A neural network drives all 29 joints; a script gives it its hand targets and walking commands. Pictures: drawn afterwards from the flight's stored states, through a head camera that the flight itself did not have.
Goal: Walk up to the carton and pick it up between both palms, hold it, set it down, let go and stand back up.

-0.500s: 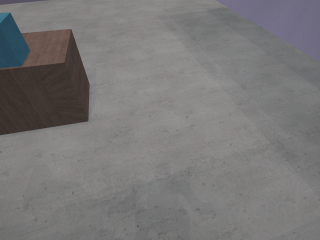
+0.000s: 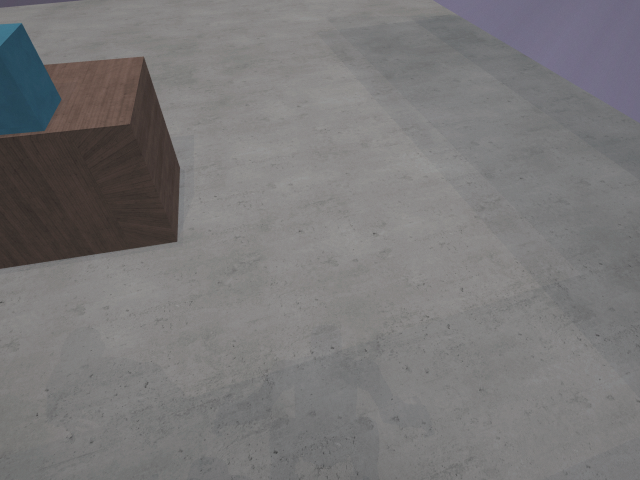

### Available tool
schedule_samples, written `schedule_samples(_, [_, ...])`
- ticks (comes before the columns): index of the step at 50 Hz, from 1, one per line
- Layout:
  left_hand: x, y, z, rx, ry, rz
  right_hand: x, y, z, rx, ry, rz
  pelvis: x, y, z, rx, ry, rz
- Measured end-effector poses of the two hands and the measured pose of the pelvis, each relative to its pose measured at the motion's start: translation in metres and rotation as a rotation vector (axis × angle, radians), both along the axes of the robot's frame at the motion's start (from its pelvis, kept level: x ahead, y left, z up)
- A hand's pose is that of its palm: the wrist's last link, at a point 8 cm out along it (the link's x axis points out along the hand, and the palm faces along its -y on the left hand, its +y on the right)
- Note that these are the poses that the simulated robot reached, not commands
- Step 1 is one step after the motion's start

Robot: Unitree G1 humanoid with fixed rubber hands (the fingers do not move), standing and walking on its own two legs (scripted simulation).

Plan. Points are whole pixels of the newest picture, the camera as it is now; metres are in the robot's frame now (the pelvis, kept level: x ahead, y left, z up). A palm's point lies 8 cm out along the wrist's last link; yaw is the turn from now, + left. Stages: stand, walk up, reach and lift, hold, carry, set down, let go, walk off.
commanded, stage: walk up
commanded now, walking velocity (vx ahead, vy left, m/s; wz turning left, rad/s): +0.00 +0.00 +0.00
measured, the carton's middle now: out of the picture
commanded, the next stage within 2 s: none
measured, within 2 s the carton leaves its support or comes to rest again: neither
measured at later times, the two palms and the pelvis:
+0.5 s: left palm out of the picture +0.09 +0.49 -0.10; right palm out of the picture +0.14 -0.20 -0.12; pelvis +0.06 +0.12 -0.02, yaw +4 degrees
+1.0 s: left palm out of the picture +0.19 +0.52 -0.07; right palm (414, 355) +0.34 -0.15 -0.13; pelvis +0.22 +0.17 -0.01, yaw +6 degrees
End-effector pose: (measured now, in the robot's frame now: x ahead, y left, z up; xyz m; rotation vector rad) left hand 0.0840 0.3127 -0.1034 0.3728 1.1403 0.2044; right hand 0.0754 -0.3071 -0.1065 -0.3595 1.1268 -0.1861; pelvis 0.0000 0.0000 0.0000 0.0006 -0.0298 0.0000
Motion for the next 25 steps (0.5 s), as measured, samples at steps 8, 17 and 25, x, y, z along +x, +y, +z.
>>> schedule_samples(8, [-0.016, 0.021, 0.005, 0.038, -0.01, 0.036, 0.007, -0.003, -0.001, 0.007, 0.042, 0.053, 0.005, 0.01, -0.003, 0.0, -0.006, 0.004])
schedule_samples(17, [-0.043, 0.122, 0.017, 0.159, 0.062, 0.126, 0.049, 0.038, -0.004, 0.0, 0.084, 0.119, 0.033, 0.065, -0.012, -0.016, 0.005, 0.033])
schedule_samples(25, [0.011, 0.18, 0.003, 0.151, 0.065, 0.098, 0.065, 0.108, -0.017, 0.032, 0.085, 0.066, 0.064, 0.121, -0.021, -0.035, -0.002, 0.071])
